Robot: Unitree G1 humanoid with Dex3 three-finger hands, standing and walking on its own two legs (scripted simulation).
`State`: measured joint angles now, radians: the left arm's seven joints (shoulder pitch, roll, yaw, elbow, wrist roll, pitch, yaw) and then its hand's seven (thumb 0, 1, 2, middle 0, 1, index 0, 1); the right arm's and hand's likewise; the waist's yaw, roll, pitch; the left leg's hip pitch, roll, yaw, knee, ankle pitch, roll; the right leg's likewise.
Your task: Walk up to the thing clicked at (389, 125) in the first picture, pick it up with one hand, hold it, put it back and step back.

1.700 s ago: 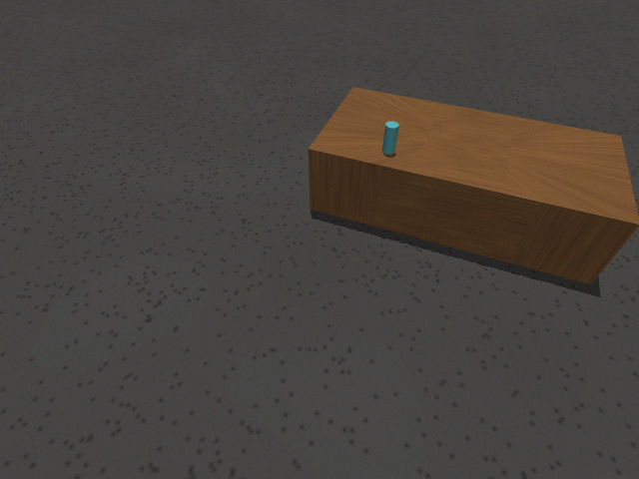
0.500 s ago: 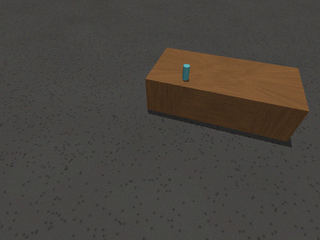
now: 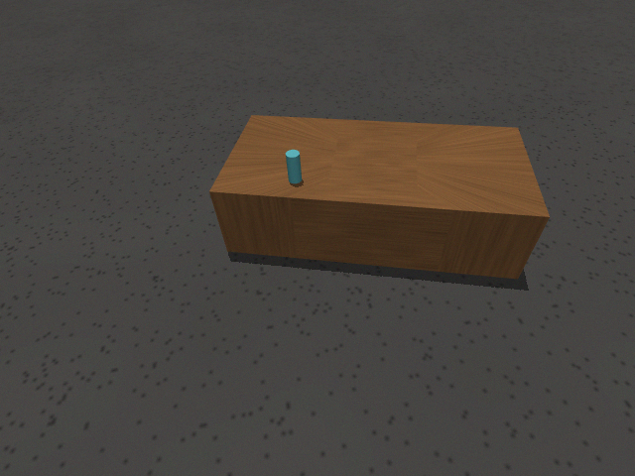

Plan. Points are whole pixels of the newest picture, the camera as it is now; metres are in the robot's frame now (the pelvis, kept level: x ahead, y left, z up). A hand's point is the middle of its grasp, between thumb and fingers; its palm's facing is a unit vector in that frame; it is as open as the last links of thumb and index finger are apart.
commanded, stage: walk up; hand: left
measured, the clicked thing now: (293, 167) +1.26 +0.19 -0.38
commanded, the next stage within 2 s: none
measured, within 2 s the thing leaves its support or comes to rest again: neither
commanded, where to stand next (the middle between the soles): +0.81 +0.05 m, yaw -9 degrees
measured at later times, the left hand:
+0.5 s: hand (175, 344) +0.38 +0.29 -0.13, palm faces -0.21 -0.90 -0.38, open 7.4 cm
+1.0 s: hand (182, 294) +0.50 +0.32 -0.14, palm faces -0.14 -0.90 -0.42, open 7.4 cm
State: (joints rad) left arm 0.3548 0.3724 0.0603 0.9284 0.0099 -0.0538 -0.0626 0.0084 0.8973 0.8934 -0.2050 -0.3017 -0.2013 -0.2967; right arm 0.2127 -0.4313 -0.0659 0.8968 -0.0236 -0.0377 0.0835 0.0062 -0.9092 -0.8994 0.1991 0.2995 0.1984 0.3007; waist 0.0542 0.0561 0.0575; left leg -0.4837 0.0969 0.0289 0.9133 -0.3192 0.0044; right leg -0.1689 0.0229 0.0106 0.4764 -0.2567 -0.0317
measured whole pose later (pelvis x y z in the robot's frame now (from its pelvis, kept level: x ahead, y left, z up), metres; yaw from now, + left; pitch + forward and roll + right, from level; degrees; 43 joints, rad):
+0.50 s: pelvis +0.23 +0.03 +0.00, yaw -7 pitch -1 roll +1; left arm 0.20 0.44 0.05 0.85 0.00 -0.06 -0.07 0.01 0.90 0.89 -0.20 -0.30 -0.20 -0.30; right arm 0.38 -0.41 -0.05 0.85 -0.02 -0.07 0.05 0.01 -0.90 -0.90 0.20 0.30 0.20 0.30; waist -0.06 -0.02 0.10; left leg -0.07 0.05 0.17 0.46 -0.35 0.00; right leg -0.51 -0.06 0.01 0.71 -0.21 -0.02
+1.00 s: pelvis +0.44 +0.03 -0.01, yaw -9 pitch -2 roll -2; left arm 0.38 0.43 0.05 0.87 0.01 -0.10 -0.03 0.01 0.90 0.89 -0.21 -0.30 -0.20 -0.30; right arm 0.24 -0.44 -0.08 0.84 -0.03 -0.03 0.09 0.00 -0.91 -0.90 0.20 0.30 0.20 0.30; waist 0.05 0.06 0.06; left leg -0.46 0.12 0.01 0.65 -0.22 0.01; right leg -0.15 -0.01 -0.02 0.54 -0.36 0.01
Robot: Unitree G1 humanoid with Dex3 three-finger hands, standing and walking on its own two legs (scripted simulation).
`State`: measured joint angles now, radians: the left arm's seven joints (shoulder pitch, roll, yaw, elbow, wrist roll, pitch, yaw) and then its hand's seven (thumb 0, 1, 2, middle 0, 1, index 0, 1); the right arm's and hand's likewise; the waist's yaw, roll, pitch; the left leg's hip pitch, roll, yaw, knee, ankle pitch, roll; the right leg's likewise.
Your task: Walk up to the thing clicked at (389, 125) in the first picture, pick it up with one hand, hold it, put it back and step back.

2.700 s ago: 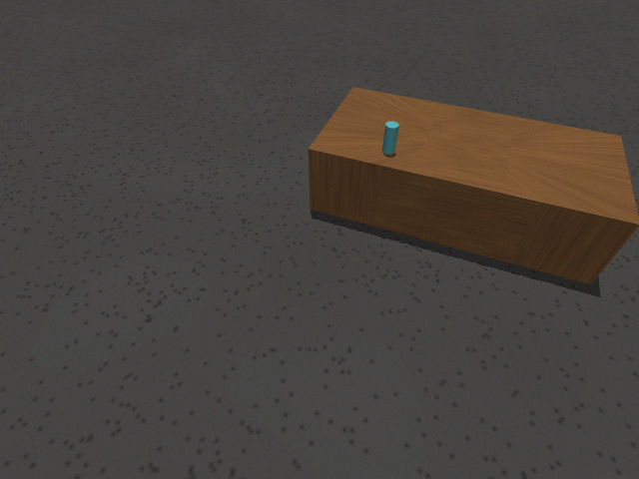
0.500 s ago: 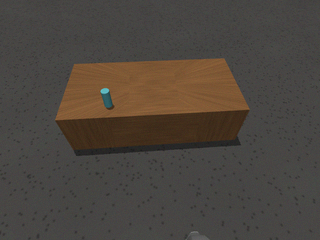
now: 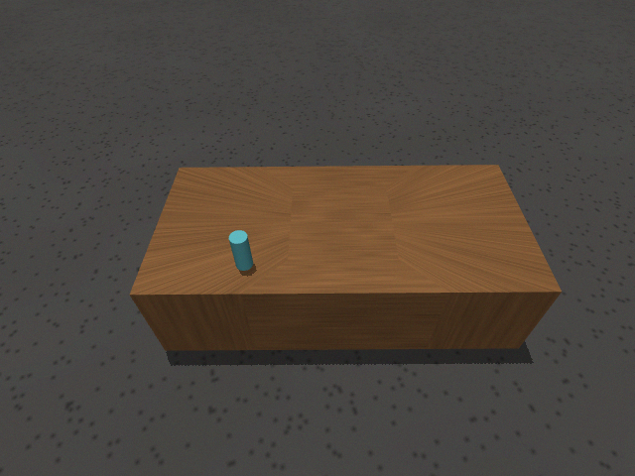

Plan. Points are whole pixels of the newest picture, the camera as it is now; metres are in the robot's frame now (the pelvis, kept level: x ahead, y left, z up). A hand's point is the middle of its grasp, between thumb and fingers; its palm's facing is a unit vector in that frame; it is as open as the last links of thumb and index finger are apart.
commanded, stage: walk up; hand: left
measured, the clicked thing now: (241, 251) +0.79 +0.28 -0.37
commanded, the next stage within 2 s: none
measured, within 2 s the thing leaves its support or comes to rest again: neither
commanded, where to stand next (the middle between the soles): +0.37 +0.08 m, yaw -1 degrees
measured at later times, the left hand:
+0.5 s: hand (126, 410) +0.26 +0.32 -0.12, palm faces -0.09 -0.90 -0.43, open 7.4 cm
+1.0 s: hand (120, 373) +0.33 +0.37 -0.16, palm faces -0.01 -0.93 -0.37, open 7.4 cm
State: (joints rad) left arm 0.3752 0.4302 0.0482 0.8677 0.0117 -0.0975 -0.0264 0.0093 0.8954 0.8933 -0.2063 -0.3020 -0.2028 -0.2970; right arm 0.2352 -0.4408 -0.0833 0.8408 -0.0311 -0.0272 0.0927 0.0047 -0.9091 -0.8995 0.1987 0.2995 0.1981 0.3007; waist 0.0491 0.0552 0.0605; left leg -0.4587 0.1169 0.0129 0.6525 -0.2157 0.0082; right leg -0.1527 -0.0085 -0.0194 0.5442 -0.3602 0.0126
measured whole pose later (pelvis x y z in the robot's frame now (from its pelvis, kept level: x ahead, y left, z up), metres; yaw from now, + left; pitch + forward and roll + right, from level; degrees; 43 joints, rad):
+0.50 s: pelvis +0.17 +0.04 +0.00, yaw -2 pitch -3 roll +1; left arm 0.26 0.41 0.05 0.88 0.01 -0.08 -0.03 0.01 0.90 0.89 -0.20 -0.30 -0.20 -0.30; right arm 0.39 -0.42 -0.06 0.83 -0.01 -0.03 0.06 0.01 -0.90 -0.90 0.20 0.30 0.20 0.30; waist -0.04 0.03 0.09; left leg -0.13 0.01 0.12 0.59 -0.41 0.03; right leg -0.38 -0.04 -0.05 0.57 -0.15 -0.03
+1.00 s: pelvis +0.27 +0.09 -0.01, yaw +0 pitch -2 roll -1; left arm 0.23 0.42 0.03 0.91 0.00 0.00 0.01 0.01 0.90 0.89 -0.20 -0.30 -0.20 -0.30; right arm 0.22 -0.38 -0.03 0.93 -0.02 -0.04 0.02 0.00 -0.91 -0.90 0.20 0.30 0.20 0.30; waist 0.02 -0.04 0.11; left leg -0.39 0.05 0.02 0.65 -0.23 -0.01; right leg -0.32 -0.06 0.00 0.80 -0.49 -0.02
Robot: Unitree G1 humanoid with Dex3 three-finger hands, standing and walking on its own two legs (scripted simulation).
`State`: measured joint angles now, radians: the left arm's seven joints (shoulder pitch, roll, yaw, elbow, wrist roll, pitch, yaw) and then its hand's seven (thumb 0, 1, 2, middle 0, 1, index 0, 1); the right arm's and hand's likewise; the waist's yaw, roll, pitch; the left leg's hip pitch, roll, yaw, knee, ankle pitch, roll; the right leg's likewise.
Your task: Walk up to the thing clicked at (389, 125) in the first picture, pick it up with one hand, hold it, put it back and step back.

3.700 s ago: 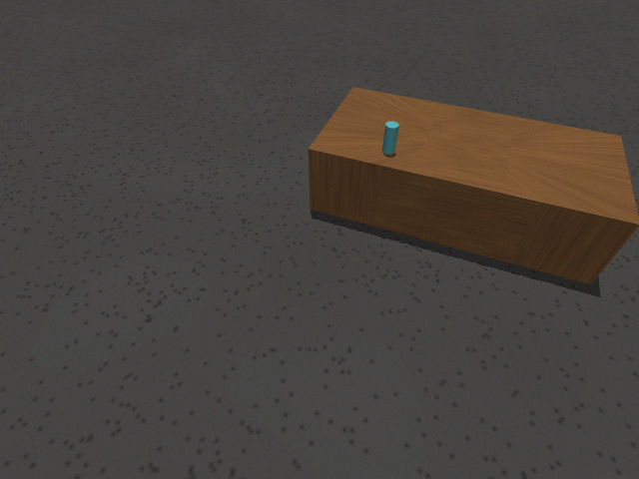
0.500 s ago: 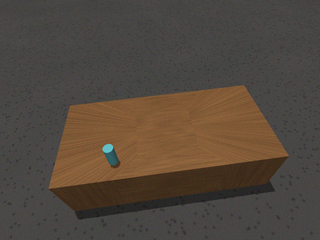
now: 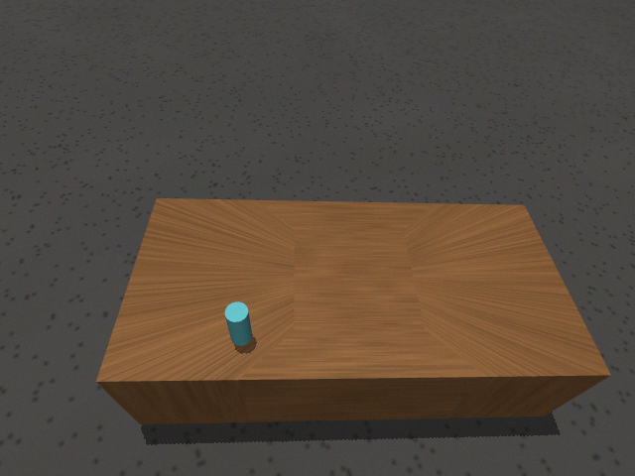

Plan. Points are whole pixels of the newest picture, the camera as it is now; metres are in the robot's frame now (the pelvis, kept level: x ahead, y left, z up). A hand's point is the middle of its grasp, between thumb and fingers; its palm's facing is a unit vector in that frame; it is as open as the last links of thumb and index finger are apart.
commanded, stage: walk up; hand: left
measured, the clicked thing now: (239, 324) +0.52 +0.19 -0.37
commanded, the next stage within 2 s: stand in 1.36 s
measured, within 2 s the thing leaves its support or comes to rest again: neither
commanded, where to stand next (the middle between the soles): +0.09 -0.02 m, yaw +0 degrees
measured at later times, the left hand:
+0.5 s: hand out of the picture +0.08 +0.26 -0.13, palm faces -0.02 -0.93 -0.37, open 7.4 cm
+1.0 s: hand out of the picture +0.13 +0.24 -0.13, palm faces -0.05 -0.95 -0.32, open 7.4 cm
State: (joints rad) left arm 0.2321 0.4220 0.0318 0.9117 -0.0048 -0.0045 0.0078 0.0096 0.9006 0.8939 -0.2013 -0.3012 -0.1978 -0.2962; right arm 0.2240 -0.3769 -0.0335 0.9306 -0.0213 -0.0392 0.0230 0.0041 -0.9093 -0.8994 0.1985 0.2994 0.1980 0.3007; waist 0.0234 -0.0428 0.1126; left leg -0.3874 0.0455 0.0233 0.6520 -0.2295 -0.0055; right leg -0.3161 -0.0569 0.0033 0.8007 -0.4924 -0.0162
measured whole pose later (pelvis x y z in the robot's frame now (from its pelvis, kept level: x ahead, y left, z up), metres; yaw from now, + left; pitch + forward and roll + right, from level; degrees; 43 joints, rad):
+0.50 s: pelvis +0.02 -0.01 +0.02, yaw -1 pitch -3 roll +0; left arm 0.14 0.37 0.01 1.11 0.01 -0.02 -0.01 0.01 0.90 0.89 -0.20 -0.30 -0.20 -0.30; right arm 0.05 -0.36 0.01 1.08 0.00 -0.02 0.02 0.00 -0.91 -0.90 0.20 0.30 0.20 0.30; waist 0.02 0.03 0.05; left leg -0.26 0.06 0.04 0.47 -0.17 -0.03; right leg -0.16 -0.03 0.00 0.48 -0.28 0.02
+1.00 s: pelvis +0.03 -0.01 +0.03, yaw -2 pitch -2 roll +0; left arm 0.07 0.34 0.02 1.14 0.01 0.00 -0.01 0.01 0.90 0.89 -0.20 -0.30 -0.20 -0.30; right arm 0.10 -0.35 0.00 1.16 -0.02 -0.02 0.01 0.00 -0.91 -0.90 0.20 0.30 0.20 0.30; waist -0.02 -0.01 0.04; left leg -0.19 0.06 0.06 0.36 -0.13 -0.03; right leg -0.09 -0.02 0.00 0.35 -0.22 0.03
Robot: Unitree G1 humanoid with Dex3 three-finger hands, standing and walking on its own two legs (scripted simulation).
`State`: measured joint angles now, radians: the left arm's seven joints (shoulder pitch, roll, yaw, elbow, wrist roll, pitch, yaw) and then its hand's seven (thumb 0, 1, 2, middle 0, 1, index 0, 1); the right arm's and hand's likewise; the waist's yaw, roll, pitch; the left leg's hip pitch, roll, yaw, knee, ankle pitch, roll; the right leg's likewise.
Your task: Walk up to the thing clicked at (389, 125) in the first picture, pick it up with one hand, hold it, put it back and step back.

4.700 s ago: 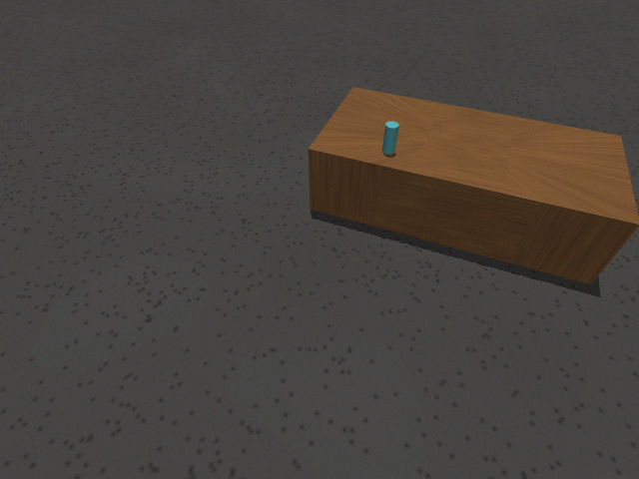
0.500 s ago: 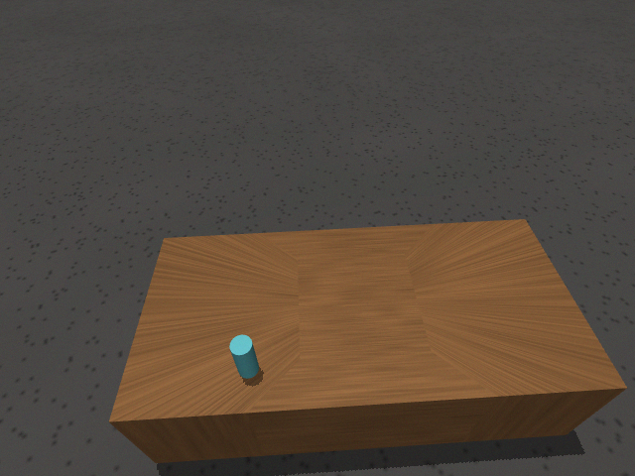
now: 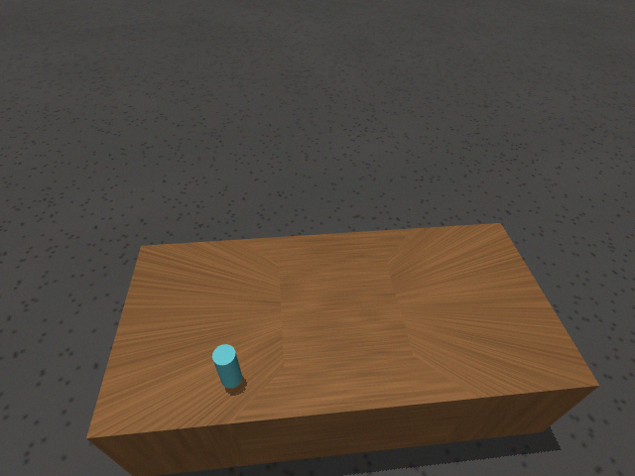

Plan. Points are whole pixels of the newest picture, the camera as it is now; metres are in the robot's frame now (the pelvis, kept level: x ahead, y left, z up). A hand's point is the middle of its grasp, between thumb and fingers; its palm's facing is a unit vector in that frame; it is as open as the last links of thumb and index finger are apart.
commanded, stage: walk up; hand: left
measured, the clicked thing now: (228, 366) +0.48 +0.21 -0.39
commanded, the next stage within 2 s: stand in 0.36 s
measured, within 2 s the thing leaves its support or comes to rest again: neither
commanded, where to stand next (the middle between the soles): +0.07 -0.01 m, yaw +1 degrees
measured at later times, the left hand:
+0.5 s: hand out of the picture +0.08 +0.26 -0.16, palm faces -0.01 -0.94 -0.34, open 7.4 cm
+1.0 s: hand out of the picture +0.09 +0.26 -0.16, palm faces -0.02 -0.94 -0.34, open 7.4 cm
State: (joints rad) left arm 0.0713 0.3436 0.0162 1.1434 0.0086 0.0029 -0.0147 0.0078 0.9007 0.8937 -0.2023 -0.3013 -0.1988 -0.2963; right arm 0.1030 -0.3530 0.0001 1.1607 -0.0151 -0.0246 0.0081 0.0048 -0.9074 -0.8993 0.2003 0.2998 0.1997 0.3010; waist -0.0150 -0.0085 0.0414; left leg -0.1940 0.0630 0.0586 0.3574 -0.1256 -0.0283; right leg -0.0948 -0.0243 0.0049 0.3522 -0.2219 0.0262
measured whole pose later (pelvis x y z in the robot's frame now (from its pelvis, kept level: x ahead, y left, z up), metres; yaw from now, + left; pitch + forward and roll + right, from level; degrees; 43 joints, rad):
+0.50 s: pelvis +0.01 +0.00 +0.00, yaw +0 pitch -2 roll +0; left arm 0.10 0.35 0.01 1.15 0.01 -0.01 0.00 0.01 0.90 0.89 -0.20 -0.30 -0.20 -0.30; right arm 0.06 -0.35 -0.01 1.14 -0.01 -0.01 0.01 0.00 -0.91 -0.90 0.20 0.30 0.20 0.30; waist 0.00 0.00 0.04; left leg -0.18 0.06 0.06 0.34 -0.13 -0.03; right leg -0.07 -0.03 0.00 0.32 -0.22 0.03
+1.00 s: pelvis +0.01 +0.00 +0.00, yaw +0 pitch -2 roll +0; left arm 0.11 0.36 0.01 1.13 0.01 -0.01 0.00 0.01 0.90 0.89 -0.20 -0.30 -0.20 -0.30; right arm 0.08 -0.35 0.00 1.15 -0.01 -0.01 0.01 0.00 -0.91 -0.90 0.20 0.30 0.20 0.30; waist 0.00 -0.01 0.04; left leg -0.17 0.05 0.06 0.33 -0.13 -0.03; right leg -0.06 -0.04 0.00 0.31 -0.22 0.03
